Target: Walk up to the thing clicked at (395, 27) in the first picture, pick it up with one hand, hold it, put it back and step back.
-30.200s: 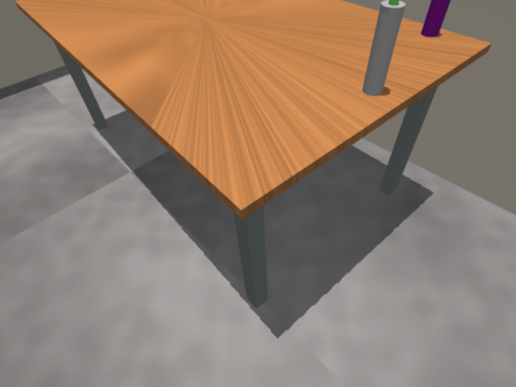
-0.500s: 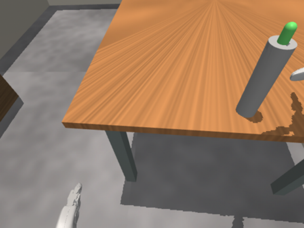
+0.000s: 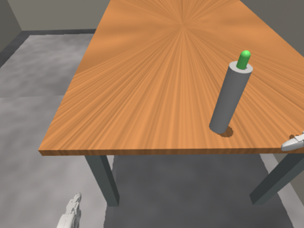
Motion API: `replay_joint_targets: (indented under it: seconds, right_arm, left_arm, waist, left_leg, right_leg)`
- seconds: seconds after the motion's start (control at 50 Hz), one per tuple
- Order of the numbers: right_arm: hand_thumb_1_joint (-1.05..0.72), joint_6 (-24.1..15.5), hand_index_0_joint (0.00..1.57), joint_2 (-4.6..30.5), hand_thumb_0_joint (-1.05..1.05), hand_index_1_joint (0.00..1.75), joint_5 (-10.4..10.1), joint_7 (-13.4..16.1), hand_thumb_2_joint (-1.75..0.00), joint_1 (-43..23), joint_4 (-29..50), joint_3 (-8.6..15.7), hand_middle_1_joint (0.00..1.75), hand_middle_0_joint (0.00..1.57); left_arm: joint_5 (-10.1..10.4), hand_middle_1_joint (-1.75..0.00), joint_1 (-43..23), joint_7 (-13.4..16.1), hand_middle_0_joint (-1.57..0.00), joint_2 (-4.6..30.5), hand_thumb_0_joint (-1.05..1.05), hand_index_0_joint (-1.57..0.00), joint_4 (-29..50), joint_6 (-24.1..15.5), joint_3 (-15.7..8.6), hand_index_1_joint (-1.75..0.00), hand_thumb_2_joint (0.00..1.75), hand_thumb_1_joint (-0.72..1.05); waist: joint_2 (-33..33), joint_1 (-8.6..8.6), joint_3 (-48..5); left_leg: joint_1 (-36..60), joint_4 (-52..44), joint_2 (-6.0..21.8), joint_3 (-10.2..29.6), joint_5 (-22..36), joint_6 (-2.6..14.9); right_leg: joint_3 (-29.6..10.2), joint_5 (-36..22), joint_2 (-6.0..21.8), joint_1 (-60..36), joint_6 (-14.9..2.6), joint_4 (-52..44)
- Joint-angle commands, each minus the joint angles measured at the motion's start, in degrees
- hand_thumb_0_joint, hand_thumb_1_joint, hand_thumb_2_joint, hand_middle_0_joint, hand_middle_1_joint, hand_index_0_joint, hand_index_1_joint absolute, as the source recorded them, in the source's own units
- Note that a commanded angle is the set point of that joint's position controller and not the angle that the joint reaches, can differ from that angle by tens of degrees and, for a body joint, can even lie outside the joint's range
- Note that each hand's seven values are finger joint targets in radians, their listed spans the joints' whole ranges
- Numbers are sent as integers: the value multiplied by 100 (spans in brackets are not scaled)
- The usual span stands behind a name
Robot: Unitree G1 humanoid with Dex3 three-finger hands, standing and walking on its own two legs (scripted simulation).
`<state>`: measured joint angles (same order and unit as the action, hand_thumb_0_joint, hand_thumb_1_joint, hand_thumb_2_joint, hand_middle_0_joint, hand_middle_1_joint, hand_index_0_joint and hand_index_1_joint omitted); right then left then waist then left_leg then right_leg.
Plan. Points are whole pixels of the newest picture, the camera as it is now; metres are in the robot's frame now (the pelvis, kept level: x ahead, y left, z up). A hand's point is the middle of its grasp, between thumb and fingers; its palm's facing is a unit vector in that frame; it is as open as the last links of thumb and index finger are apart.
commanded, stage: sink last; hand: right
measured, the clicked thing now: (229, 95) +0.45 -0.19 +0.13
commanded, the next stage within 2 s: home in 0.72 s
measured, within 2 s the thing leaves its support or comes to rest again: neither
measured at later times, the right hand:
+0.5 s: hand out of the picture +0.14 -0.21 +0.16, palm faces +0.37 +0.86 -0.36, open 17.6 cm
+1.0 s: hand out of the picture +0.13 -0.26 +0.15, palm faces +0.49 +0.77 -0.40, open 17.6 cm
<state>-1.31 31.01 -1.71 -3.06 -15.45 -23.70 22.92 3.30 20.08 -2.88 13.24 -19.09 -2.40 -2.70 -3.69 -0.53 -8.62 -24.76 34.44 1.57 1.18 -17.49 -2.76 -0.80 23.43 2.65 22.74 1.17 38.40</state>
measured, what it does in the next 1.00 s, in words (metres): shifts its weight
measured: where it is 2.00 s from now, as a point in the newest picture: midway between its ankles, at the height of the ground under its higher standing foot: outside the picture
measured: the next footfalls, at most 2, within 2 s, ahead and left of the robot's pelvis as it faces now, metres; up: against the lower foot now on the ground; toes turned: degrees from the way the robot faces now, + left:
none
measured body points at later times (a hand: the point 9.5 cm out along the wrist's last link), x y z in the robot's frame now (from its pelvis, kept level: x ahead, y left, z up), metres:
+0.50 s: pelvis -0.03 +0.03 +0.00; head -0.05 +0.05 +0.45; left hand +0.15 +0.28 -0.05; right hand +0.11 -0.25 +0.18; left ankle -0.01 +0.16 -0.72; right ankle -0.05 -0.13 -0.72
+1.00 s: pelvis -0.05 +0.02 +0.00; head -0.05 +0.03 +0.45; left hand +0.12 +0.25 -0.08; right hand +0.10 -0.30 +0.17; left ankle -0.01 +0.16 -0.72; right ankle -0.05 -0.13 -0.72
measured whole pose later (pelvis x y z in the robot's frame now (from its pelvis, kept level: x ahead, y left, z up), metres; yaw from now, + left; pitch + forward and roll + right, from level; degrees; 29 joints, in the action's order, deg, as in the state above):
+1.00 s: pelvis -0.05 +0.02 +0.00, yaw -3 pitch -1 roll +0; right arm -16.7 18.6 -3.5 1.1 23.8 15.2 24.2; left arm 1.8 19.0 2.6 10.4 -28.5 -7.3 -5.7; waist -1.4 -4.3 0.3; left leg -19.6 36.9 3.0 -0.7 -16.4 -1.8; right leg -2.9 19.1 1.2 16.7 2.5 36.6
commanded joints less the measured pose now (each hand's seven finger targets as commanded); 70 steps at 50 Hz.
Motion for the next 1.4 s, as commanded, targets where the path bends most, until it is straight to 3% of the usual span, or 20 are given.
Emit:
replay_joint_targets:
  seconds: [0.0,0.06,0.12,0.16,0.2,0.28,0.36,0.42,0.46,0.5,0.54,0.6,0.72,0.78,0.84,0.9,1.0,1.12,1.24,1.38]
  right_arm:
    - [55,-139,5,1407,0,5,-243,55,-5,40,3358,640,5,6]
    - [55,-158,5,1402,0,5,-286,196,-5,521,4678,954,5,6]
    - [56,-223,5,1065,0,5,-326,372,-4,1266,5436,924,5,6]
    - [56,-330,5,670,0,5,-346,484,-4,2170,5591,829,5,6]
    - [58,-416,5,134,0,6,-328,509,-4,2892,5433,440,6,5]
    - [59,-610,5,-524,0,6,-310,445,-4,3415,5783,-72,6,5]
    - [60,-756,5,-218,0,6,-396,336,-4,4408,6447,429,6,5]
    - [58,-808,5,-98,0,6,-407,325,-5,3748,6679,430,6,5]
    - [58,-853,5,-155,0,6,-406,342,-5,3759,6472,393,6,5]
    - [58,-886,5,-253,0,6,-388,370,-5,3846,6254,462,6,5]
    - [57,-992,5,-209,0,6,-356,388,-5,3849,5925,564,6,5]
    - [54,-1247,5,-62,0,6,-341,453,-5,3862,5726,826,6,5]
    - [59,-1670,5,401,0,6,-284,579,-5,3602,5088,1364,6,5]
    - [59,-1780,5,157,0,6,-248,518,-5,3578,4989,1079,6,5]
    - [61,-1815,5,-95,0,4,-248,446,-2,3417,5148,664,4,5]
    - [57,-1842,5,-24,0,5,-208,454,-4,3255,5170,695,5,5]
    - [58,-1811,5,-332,0,5,-163,491,-4,3816,4667,374,5,5]
    - [58,-1533,5,-967,0,5,-153,363,-4,4402,3916,-468,5,5]
    - [56,-1402,5,-1224,0,5,-15,392,-5,3796,3510,-1199,5,5]
    - [53,-1071,5,-1291,0,6,78,528,-6,4001,2100,-1558,6,5]
  left_arm:
    - [105,-4,519,-67,-5,718,0,-6,317,141,-605,-4,5,-53]
    - [74,-5,145,3,-5,947,0,-6,477,213,-929,-4,4,-52]
    - [21,-4,-507,199,-5,1193,0,-6,1057,109,-1184,-4,3,-52]
    - [-1,-4,-844,352,-5,909,0,-6,1466,16,-908,-4,3,-51]
    - [-45,-4,-467,472,-5,668,0,-6,1396,-8,-747,-4,3,-51]
    - [-52,-5,-148,547,-5,415,0,-6,1673,-66,-479,-4,3,-50]
    - [0,-6,779,445,-5,428,0,-6,983,-21,-918,-4,3,-49]
    - [-21,-6,621,392,-5,413,0,-6,833,-91,-900,-4,3,-49]
    - [-29,-5,316,407,-5,359,0,-6,739,-159,-882,-4,3,-50]
    - [-94,-5,-263,473,-5,721,0,-6,1147,-294,-1146,-5,3,-51]
    - [-110,-5,-201,469,-5,429,0,-6,663,-321,-922,-4,3,-51]
    - [-165,-5,-722,532,-6,763,0,-6,1143,-474,-1157,-5,4,-53]
    - [-166,-4,-303,640,-5,785,0,-5,1178,-599,-1180,-5,6,-54]
    - [-131,-4,147,568,-5,49,0,-4,319,-598,-580,-5,7,-55]
    - [-130,-17,-196,540,-12,103,0,-12,23,-714,-503,-17,23,-39]
    - [-160,-17,-499,524,-12,58,0,-12,-23,-839,-332,-17,46,-15]
    - [-225,-22,-795,600,-15,495,0,-15,288,-956,-505,-21,61,25]
    - [-201,-26,-186,561,-18,701,0,-18,-32,-888,-773,-26,77,68]
    - [-209,-29,-950,557,-20,-44,0,-20,156,-953,76,-30,89,89]
    - [-318,-30,-705,698,-20,386,0,-20,-242,-898,-137,-30,90,90]
  waist:
    - [-272,-28,-459]
    - [-452,-61,-472]
    - [-221,-142,-564]
    - [-26,-280,-683]
    - [189,-199,-313]
    - [356,-158,34]
    - [-114,-214,371]
    - [-211,8,838]
    - [-201,2,1153]
    - [227,-31,835]
    - [301,-184,1171]
    - [926,-351,545]
    - [1039,-481,283]
    - [269,-466,686]
    - [-104,-303,1022]
    - [-257,-299,872]
    - [87,-272,531]
    - [423,-99,574]
    - [375,-44,597]
    - [-83,46,82]
  left_leg:
    - [938,-181,-235,-545,2031,343]
    - [954,-182,-216,-537,1765,333]
    - [1128,-128,-212,-568,1618,318]
    - [1332,-116,-191,-561,1633,283]
    - [1304,-127,-149,-551,1597,261]
    - [1107,-212,-80,-536,1253,201]
    - [850,-252,-51,-534,936,193]
    - [523,-365,-32,-498,480,171]
    - [357,-460,4,-452,35,169]
    - [460,-498,-8,-469,-94,147]
    - [305,-574,39,-435,-530,154]
    - [656,-641,101,-349,-707,125]
    - [1012,-684,206,-179,-485,103]
    - [822,-625,178,-180,-274,140]
    - [600,-548,18,-395,-368,189]
    - [695,-527,-41,-476,-300,219]
    - [990,-460,-102,-620,109,239]
    - [914,-416,-122,-684,560,223]
    - [776,-432,-93,-592,310,209]
    - [939,-182,-62,-507,1179,229]
  right_leg:
    - [371,-2856,-163,-482,-2,-608]
    - [330,-2624,-155,-688,2,-680]
    - [221,-2550,-153,-746,3,-677]
    - [195,-2546,-176,-781,-13,-622]
    - [234,-2363,-219,-610,-54,-598]
    - [334,-1924,-273,-623,-95,-631]
    - [407,-1498,-378,-399,-118,-734]
    - [385,-895,-396,-261,-148,-843]
    - [372,-457,-415,-131,-164,-846]
    - [308,-406,-393,-166,-175,-794]
    - [304,-120,-421,14,-176,-759]
    - [271,-306,-426,-87,-159,-596]
    - [308,-651,-444,-155,-144,-600]
    - [352,-641,-432,-148,-108,-735]
    - [311,-296,-393,-57,-94,-1012]
    - [243,-314,-367,-83,-64,-1092]
    - [141,-792,-292,-317,-30,-1103]
    - [182,-1232,-260,-556,-64,-1059]
    - [182,-856,-262,-336,-91,-1032]
    - [266,-1678,-297,-369,-21,-692]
